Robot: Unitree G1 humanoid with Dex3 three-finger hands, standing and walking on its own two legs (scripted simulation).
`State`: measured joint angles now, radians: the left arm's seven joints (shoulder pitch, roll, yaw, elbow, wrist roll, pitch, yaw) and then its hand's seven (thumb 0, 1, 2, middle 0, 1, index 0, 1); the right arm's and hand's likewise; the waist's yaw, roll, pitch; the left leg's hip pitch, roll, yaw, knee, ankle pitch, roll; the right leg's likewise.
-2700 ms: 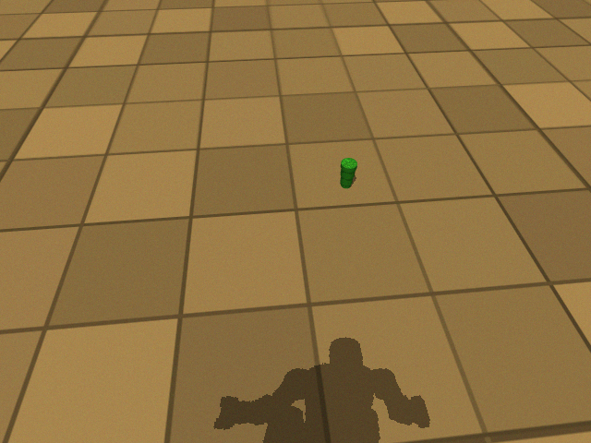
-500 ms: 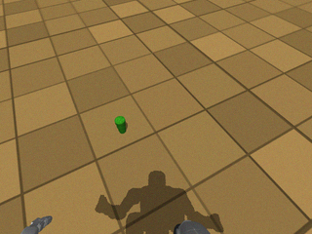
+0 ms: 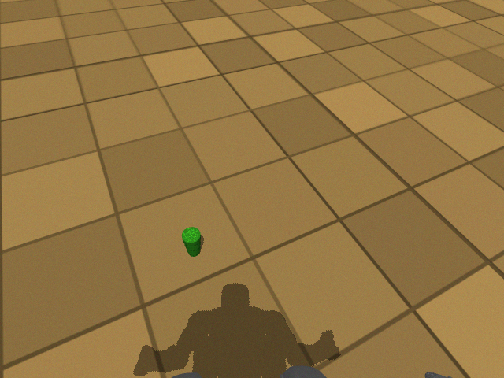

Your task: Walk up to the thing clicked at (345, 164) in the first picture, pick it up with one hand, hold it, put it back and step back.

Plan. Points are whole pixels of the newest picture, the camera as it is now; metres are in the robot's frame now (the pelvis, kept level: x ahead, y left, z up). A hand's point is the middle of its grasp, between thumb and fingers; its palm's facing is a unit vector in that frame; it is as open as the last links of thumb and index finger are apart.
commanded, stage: walk up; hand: left
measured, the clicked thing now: (192, 243) +0.71 +0.22 -0.69
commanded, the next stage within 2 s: none
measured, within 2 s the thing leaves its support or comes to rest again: neither
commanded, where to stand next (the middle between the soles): +0.37 +0.01 m, yaw +1 degrees
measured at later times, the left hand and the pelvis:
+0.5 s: hand (111, 324) +0.22 +0.25 -0.11, palm faces +0.02 -0.91 -0.42, open 7.4 cm; pelvis +0.18 -0.03 +0.01, yaw +2 degrees
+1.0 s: hand (120, 271) +0.34 +0.28 -0.15, palm faces +0.00 -0.92 -0.40, open 7.4 cm; pelvis +0.29 +0.00 -0.01, yaw +2 degrees
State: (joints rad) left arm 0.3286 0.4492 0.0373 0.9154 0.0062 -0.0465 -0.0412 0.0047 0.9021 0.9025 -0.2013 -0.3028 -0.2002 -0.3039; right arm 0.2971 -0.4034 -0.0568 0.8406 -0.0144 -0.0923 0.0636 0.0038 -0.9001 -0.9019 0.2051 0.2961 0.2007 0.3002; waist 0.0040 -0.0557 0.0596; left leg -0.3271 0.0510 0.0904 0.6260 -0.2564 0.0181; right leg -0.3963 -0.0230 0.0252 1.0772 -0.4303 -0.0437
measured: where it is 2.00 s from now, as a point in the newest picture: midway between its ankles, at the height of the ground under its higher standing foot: (241, 343)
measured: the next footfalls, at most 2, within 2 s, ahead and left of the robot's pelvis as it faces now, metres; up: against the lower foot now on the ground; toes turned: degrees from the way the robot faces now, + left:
right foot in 0.26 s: +0.24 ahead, -0.15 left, +0.00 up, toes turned -4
left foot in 0.66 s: +0.36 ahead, +0.13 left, +0.00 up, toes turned +4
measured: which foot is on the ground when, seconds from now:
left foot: down 0.00-0.26, up 0.28-0.64, down 0.66-1.00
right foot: up 0.00-0.24, down 0.26-0.68, up 0.70-0.96, down 0.98-1.00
